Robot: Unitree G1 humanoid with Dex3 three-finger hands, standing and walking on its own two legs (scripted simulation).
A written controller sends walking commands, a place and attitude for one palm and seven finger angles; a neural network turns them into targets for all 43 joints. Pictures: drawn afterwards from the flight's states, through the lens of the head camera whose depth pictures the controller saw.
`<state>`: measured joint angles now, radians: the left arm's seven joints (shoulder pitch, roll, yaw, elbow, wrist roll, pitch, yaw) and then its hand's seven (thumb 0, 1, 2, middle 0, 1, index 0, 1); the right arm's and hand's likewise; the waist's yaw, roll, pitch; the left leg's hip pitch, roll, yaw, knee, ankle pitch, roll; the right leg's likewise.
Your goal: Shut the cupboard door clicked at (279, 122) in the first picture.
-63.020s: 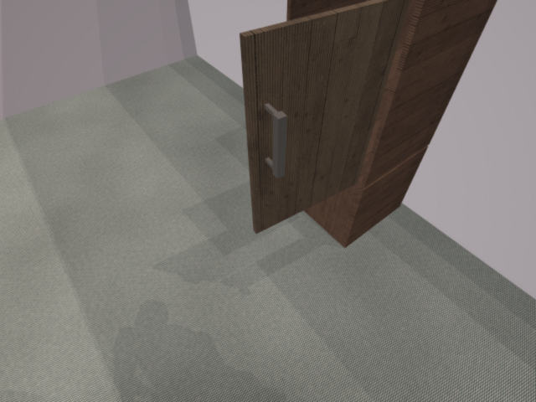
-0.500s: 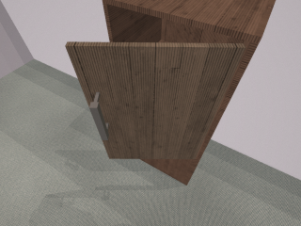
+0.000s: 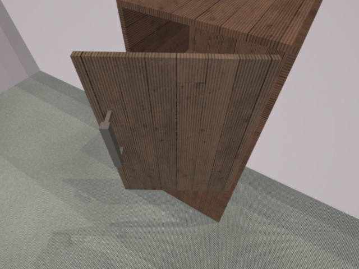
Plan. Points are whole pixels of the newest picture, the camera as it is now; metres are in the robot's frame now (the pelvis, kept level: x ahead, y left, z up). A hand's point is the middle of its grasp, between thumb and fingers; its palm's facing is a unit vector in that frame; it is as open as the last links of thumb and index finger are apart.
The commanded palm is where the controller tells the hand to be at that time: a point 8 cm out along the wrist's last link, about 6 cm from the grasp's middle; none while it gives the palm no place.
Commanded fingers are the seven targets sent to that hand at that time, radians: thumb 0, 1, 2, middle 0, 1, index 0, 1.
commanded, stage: look again from close up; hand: left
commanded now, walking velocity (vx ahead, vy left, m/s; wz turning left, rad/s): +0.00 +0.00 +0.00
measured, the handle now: (114, 140) +0.42 +0.20 +0.01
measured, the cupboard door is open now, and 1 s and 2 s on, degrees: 30 30 30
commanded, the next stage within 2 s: raise the hand and make a fist in 0.62 s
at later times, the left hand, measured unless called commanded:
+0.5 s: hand out of the picture +0.00 +0.17 -0.17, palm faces +0.03 -0.98 -0.20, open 7.4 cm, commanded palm none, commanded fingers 0.00 0.90 0.90 -0.20 -0.30 -0.20 -0.30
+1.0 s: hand (109, 234) +0.18 +0.16 +0.01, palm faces +0.10 -0.99 +0.00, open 6.8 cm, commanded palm +0.09 +0.22 -0.06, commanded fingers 0.00 0.90 0.90 -0.46 -0.58 -0.46 -0.58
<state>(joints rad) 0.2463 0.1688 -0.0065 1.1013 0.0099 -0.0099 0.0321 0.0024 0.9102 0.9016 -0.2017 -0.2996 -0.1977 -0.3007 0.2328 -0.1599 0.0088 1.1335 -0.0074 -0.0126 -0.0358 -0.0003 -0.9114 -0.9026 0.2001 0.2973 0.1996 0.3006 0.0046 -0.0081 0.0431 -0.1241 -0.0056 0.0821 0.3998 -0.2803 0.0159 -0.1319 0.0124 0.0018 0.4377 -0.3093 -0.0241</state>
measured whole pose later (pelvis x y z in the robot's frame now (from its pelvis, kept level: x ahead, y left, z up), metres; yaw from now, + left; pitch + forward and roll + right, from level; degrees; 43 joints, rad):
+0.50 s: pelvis -0.01 -0.01 +0.00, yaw +0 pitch +0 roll +1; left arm 0.26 0.17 0.00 1.11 0.01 -0.01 0.03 0.00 0.91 0.90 -0.20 -0.30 -0.20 -0.30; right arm 0.22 -0.16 0.01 1.14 -0.01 -0.01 -0.04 0.00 -0.91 -0.90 0.20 0.30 0.20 0.30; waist 0.01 -0.01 0.04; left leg -0.12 0.00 0.07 0.38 -0.26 0.01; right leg -0.12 0.02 -0.01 0.41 -0.29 -0.03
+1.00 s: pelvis -0.05 -0.02 -0.04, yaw +2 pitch +8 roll +2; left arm 0.26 0.14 0.12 0.23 -0.23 -0.48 -0.16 0.00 0.91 0.90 -0.29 -0.41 -0.29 -0.41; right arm 0.21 -0.23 -0.04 0.71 0.01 -0.28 -0.02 0.01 -0.91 -0.90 0.20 0.30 0.20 0.30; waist -0.02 -0.01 -0.12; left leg -0.55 -0.02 0.05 0.79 -0.37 0.00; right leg -0.56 -0.02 -0.04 0.87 -0.44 -0.04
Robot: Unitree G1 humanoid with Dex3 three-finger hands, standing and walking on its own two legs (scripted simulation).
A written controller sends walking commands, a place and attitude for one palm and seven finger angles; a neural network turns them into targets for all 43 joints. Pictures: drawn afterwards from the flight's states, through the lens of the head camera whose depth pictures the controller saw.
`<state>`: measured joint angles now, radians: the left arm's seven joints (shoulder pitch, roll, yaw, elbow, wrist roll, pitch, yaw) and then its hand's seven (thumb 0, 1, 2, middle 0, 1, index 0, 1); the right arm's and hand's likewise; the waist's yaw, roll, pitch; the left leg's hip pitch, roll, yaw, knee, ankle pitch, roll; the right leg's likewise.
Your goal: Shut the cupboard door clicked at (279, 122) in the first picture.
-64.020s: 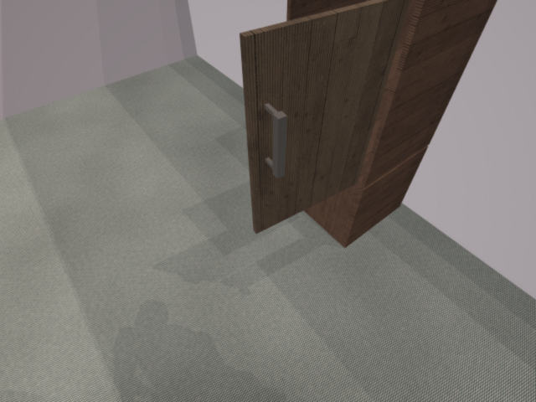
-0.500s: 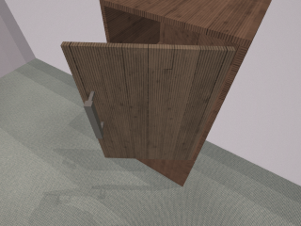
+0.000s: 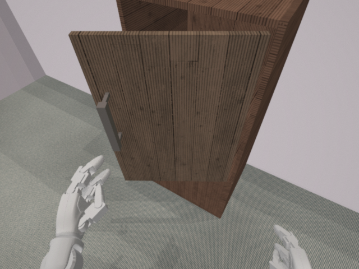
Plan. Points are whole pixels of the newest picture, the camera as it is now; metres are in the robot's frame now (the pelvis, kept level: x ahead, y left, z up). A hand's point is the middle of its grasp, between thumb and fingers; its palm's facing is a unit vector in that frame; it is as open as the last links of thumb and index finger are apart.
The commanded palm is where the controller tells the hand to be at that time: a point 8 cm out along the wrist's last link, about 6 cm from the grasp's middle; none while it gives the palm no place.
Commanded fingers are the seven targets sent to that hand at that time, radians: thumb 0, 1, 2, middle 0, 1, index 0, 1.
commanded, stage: raise the hand and make a fist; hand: left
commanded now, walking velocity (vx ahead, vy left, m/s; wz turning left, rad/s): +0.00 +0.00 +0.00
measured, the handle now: (112, 123) +0.47 +0.20 +0.05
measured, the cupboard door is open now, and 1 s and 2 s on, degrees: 30 30 30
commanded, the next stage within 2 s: bring the fist close to the handle in 1.64 s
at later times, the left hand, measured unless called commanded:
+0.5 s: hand (100, 236) +0.20 +0.18 -0.01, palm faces -0.07 -1.00 +0.03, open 4.4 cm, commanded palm +0.16 +0.25 +0.01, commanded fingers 0.00 0.90 0.90 -0.92 -1.08 -0.92 -1.08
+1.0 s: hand (63, 219) +0.21 +0.23 +0.06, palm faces +0.08 -1.00 -0.05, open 3.1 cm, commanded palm +0.18 +0.28 +0.05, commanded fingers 0.00 0.90 0.90 -1.30 -1.50 -1.30 -1.50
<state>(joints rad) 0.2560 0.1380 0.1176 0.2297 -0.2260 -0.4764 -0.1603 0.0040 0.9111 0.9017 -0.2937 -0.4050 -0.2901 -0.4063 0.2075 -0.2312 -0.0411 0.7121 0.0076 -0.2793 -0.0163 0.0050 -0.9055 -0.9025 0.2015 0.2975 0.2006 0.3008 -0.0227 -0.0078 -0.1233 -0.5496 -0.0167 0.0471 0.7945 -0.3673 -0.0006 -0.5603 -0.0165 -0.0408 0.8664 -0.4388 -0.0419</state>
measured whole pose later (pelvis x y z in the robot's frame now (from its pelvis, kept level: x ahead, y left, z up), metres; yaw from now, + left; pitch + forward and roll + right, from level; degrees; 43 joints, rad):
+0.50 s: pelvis -0.03 +0.02 -0.04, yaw +0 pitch +12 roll -1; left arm 0.32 0.22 0.09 0.00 -0.28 -0.18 -0.25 0.01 0.90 0.90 -0.74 -0.89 -0.74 -0.89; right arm 0.28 -0.18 0.04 0.50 0.05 -0.18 -0.07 0.01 -0.90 -0.90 0.21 0.30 0.21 0.30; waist -0.01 0.04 -0.12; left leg -0.86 0.01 0.01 1.12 -0.47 0.02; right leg -0.82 0.01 -0.07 1.09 -0.49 -0.03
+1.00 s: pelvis -0.01 +0.04 -0.03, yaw +1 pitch +11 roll -3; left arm 0.41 0.23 0.15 -0.17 -0.27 -0.32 -0.18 0.02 0.90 0.90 -1.20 -1.39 -1.19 -1.39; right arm 0.24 -0.22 0.03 0.45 0.02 -0.17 -0.05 0.01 -0.90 -0.90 0.20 0.30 0.20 0.30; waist 0.03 0.04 -0.14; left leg -0.76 -0.01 0.00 1.05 -0.49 0.05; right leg -0.69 -0.01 -0.08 0.99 -0.49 0.00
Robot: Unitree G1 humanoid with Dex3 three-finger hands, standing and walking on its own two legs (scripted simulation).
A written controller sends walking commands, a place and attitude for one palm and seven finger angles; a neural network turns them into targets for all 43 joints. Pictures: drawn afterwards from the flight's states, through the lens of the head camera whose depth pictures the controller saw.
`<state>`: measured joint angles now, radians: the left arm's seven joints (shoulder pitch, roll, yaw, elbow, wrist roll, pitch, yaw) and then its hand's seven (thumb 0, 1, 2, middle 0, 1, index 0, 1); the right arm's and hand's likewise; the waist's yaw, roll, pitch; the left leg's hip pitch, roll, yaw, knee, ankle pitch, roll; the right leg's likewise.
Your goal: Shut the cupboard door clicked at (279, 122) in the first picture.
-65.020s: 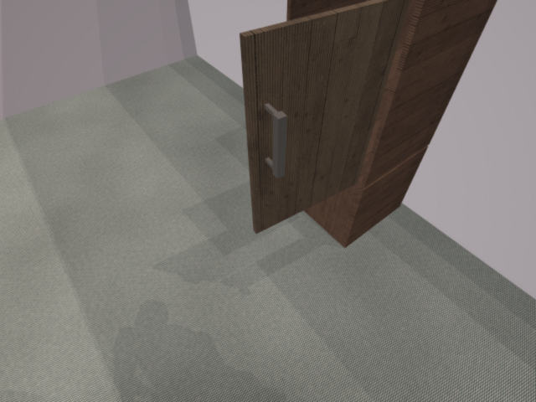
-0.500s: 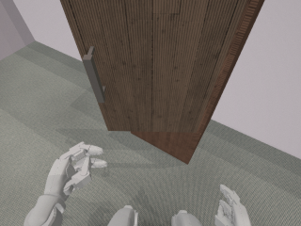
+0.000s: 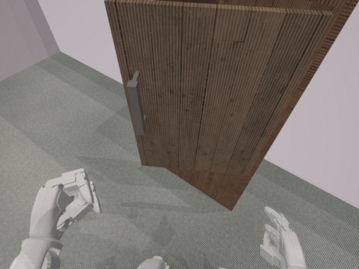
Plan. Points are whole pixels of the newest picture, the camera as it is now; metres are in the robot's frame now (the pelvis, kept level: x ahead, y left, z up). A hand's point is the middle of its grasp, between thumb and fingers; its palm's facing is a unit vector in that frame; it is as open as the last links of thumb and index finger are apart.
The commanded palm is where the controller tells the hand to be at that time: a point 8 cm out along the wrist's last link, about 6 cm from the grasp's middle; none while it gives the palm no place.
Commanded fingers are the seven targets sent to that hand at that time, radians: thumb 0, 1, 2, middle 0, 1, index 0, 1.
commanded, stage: raise the hand and make a fist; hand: left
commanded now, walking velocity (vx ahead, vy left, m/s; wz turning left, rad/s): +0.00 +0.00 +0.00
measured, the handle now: (139, 104) +0.48 +0.15 +0.08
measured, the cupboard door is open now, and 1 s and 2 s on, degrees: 30 30 30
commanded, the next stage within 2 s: bring the fist close to the handle in 0.64 s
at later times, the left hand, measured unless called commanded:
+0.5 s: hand (111, 209) +0.21 +0.15 +0.08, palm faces -0.04 -1.00 -0.03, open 3.1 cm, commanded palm +0.19 +0.21 +0.09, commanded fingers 0.00 0.90 0.90 -1.30 -1.50 -1.30 -1.50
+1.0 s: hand (119, 186) +0.25 +0.14 +0.09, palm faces -0.03 -1.00 -0.03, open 3.1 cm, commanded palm +0.24 +0.19 +0.09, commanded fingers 0.00 0.90 0.90 -1.30 -1.50 -1.30 -1.50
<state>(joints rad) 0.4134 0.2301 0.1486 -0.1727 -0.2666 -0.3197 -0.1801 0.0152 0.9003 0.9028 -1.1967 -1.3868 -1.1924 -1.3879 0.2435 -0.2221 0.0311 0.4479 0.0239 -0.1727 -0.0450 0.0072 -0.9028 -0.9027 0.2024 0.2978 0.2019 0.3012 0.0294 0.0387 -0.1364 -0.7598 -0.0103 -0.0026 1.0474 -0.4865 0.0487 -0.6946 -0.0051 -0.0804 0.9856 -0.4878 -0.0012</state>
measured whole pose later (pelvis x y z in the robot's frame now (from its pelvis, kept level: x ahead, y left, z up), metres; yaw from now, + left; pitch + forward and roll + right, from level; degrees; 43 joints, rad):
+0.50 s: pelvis -0.01 -0.03 +0.01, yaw +0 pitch +9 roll -1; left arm 0.37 0.25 0.14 -0.05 -0.30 -0.24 -0.27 0.02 0.90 0.90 -1.30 -1.50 -1.30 -1.50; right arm 0.31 -0.26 0.02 0.50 0.04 -0.18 -0.07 0.01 -0.90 -0.90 0.20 0.30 0.20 0.30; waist 0.01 0.04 -0.10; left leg -0.67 0.01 0.00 0.96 -0.44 0.01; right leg -0.63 0.01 -0.07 0.93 -0.46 -0.04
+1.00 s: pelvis -0.01 -0.03 +0.01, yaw +0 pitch +10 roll -1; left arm 0.19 0.23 0.13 0.02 -0.29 -0.28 -0.25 0.01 0.90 0.90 -1.30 -1.50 -1.30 -1.50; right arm 0.26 -0.25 0.03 0.53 0.04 -0.19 -0.06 0.01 -0.90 -0.90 0.20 0.30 0.20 0.30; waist 0.02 0.05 -0.10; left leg -0.70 0.00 -0.01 0.99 -0.45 0.01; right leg -0.66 0.01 -0.09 0.96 -0.48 -0.04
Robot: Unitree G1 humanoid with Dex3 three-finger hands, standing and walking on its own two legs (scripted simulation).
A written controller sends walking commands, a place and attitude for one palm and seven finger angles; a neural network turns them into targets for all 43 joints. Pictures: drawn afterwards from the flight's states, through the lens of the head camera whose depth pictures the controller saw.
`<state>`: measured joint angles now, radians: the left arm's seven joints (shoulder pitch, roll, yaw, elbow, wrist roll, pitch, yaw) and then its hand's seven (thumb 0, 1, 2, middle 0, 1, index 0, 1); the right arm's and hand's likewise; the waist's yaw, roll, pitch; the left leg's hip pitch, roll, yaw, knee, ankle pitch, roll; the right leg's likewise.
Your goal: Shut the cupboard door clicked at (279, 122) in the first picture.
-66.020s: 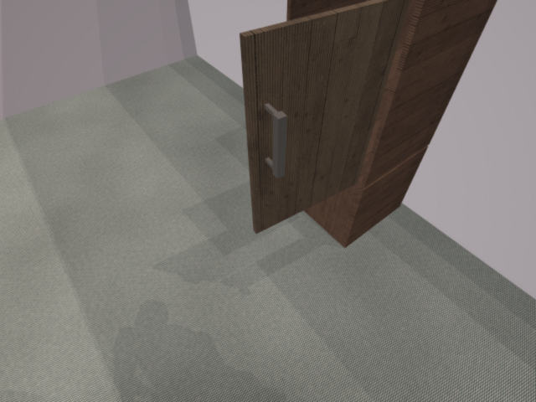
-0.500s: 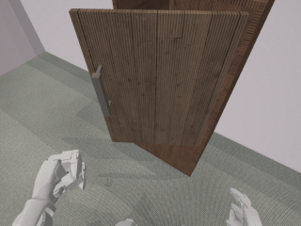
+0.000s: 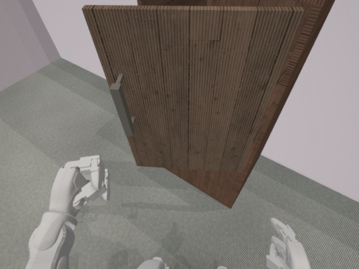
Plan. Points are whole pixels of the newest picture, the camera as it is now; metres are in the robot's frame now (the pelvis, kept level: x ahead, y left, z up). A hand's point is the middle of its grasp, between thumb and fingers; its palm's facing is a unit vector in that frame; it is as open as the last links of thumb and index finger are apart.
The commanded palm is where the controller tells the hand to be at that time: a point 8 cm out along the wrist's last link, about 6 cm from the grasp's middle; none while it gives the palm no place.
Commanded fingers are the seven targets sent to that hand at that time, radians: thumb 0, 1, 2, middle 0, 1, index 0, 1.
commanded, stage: bring the fist close to the handle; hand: left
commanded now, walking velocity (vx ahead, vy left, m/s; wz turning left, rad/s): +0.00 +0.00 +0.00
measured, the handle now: (125, 106) +0.49 +0.18 +0.07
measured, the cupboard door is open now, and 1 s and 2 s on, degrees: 30 30 21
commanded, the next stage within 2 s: push the door shut along its arc in 1.14 s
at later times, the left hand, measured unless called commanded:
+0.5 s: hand (119, 154) +0.33 +0.16 +0.08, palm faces -0.03 -1.00 +0.00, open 3.1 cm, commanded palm +0.32 +0.21 +0.08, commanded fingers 0.00 0.90 0.90 -1.30 -1.50 -1.30 -1.50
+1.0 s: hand (128, 133) +0.39 +0.15 +0.08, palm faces -0.02 -1.00 -0.02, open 3.1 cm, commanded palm +0.36 +0.20 +0.08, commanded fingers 0.00 0.90 0.90 -1.30 -1.50 -1.30 -1.50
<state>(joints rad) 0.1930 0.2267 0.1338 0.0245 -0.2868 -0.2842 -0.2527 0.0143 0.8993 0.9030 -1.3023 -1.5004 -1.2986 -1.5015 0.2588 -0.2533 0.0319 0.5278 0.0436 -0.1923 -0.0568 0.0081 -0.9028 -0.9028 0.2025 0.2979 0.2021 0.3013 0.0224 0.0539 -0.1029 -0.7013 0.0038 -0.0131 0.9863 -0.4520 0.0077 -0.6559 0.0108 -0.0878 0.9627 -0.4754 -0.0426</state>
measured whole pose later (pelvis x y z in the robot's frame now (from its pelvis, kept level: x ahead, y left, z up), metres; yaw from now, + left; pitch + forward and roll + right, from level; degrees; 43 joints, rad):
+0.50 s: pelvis +0.00 +0.01 +0.01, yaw -1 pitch +10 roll +0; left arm -0.14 0.21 0.14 0.35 -0.24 -0.27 -0.17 0.02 0.90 0.90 -1.30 -1.50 -1.30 -1.50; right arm 0.27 -0.25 0.02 0.59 0.04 -0.13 -0.05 0.01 -0.90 -0.90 0.20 0.30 0.20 0.30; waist 0.00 0.03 -0.09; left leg -0.68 0.00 0.02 0.93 -0.42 0.02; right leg -0.65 0.01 -0.05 0.93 -0.44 -0.03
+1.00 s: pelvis -0.01 +0.00 +0.00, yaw -2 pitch +12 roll +0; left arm -0.42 0.24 0.20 0.68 -0.19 -0.34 -0.15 0.01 0.90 0.90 -1.30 -1.50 -1.30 -1.50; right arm 0.33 -0.26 0.00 0.62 0.04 -0.07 -0.02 0.01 -0.90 -0.90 0.20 0.30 0.20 0.30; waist -0.03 0.04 -0.11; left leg -0.73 0.01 0.03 0.93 -0.41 0.02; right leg -0.71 0.02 -0.04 0.93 -0.43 -0.04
